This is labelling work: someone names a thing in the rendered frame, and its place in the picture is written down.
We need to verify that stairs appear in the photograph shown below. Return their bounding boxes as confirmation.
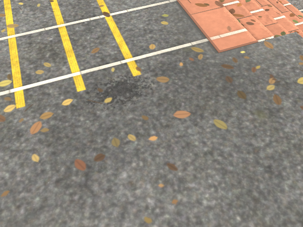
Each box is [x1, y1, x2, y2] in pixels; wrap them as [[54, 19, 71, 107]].
[[219, 0, 303, 42]]

